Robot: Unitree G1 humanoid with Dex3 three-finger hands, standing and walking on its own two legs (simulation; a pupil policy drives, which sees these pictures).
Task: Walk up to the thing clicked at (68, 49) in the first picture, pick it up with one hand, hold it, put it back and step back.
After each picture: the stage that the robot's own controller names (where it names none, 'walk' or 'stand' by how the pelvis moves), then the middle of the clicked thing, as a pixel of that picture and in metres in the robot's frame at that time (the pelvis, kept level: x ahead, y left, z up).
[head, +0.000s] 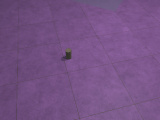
stand; (68, 53) +1.27 +0.15 -0.72
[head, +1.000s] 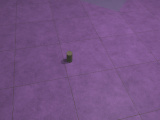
walk; (69, 56) +1.15 +0.14 -0.70
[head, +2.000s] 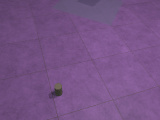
walk; (58, 89) +0.77 +0.16 -0.71
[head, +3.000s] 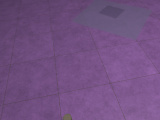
walk; out of the picture +0.51 +0.19 -0.70
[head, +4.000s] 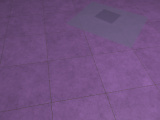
stand; out of the picture +0.40 +0.16 -0.72
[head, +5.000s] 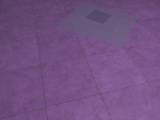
stand; out of the picture +0.39 +0.18 -0.73
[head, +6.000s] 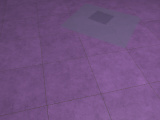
stand; out of the picture +0.40 +0.19 -0.73
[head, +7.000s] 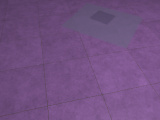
stand; out of the picture +0.39 +0.19 -0.73
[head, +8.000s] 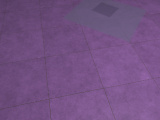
go down; out of the picture +0.40 +0.18 -0.72
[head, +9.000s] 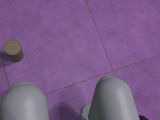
go down; (14, 51) +0.48 +0.22 -0.29
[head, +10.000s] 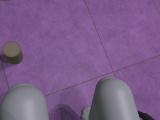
close in; (13, 53) +0.48 +0.23 -0.28
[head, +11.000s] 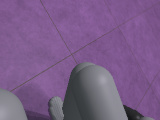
close in; out of the picture +0.46 +0.27 -0.22
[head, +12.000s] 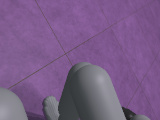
close; out of the picture +0.45 +0.27 -0.23
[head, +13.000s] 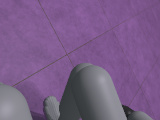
lift; out of the picture +0.42 +0.24 -0.23
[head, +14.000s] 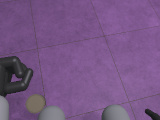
lift; (36, 102) +0.31 +0.19 -0.18
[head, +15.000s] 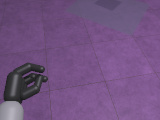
close; out of the picture +0.36 +0.13 -0.69
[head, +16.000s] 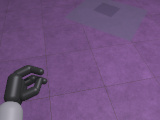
close; out of the picture +0.38 +0.14 -0.70
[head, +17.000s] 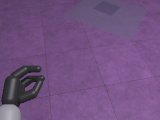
stand; out of the picture +0.39 +0.13 -0.70
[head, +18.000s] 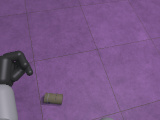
crouch; (53, 98) +0.44 +0.14 -0.57
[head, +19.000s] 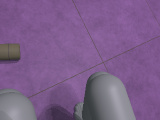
lower; (4, 51) +0.49 +0.20 -0.29
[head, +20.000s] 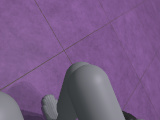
lower; out of the picture +0.49 +0.25 -0.26
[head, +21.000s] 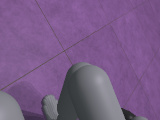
lower; out of the picture +0.50 +0.25 -0.26
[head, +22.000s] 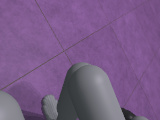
lower; out of the picture +0.51 +0.25 -0.26
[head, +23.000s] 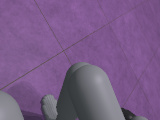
lower; out of the picture +0.51 +0.25 -0.26
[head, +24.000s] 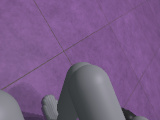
open; out of the picture +0.52 +0.25 -0.26
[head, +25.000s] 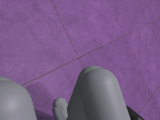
stand; out of the picture +0.53 +0.24 -0.26
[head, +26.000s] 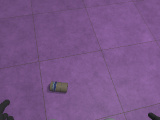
stand; (59, 86) +0.53 +0.13 -0.57
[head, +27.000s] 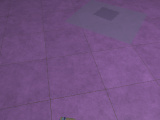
stand; out of the picture +0.51 +0.11 -0.69
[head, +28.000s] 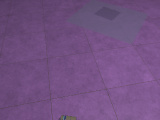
stand; out of the picture +0.52 +0.11 -0.69
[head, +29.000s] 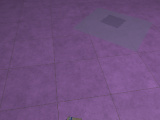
stand; out of the picture +0.55 +0.09 -0.74
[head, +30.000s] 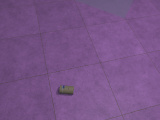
walk; (66, 89) +0.62 +0.09 -0.73
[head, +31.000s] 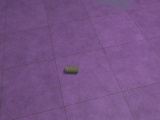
walk; (71, 69) +0.86 +0.13 -0.72
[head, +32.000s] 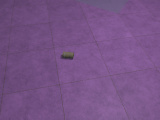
stand; (68, 55) +1.19 +0.15 -0.73
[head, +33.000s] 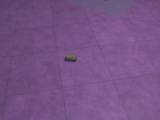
stand; (71, 57) +1.20 +0.12 -0.74
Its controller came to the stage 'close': yes
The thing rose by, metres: 0.35
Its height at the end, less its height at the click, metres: -0.02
